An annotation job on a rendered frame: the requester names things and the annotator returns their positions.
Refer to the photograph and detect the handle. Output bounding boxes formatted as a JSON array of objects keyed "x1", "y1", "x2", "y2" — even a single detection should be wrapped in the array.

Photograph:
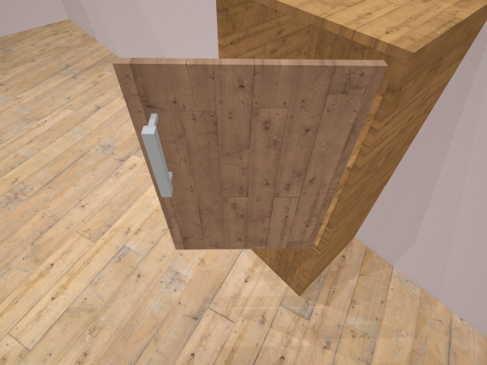
[{"x1": 141, "y1": 113, "x2": 173, "y2": 197}]

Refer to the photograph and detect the cupboard door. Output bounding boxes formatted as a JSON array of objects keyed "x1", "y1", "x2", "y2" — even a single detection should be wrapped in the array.
[{"x1": 113, "y1": 58, "x2": 388, "y2": 249}]

